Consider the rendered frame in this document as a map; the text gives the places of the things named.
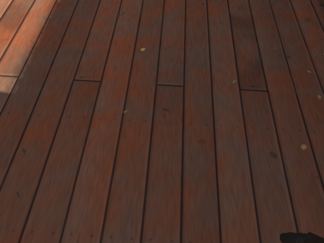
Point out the robot right hand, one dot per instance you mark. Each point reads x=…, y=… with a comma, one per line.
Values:
x=291, y=237

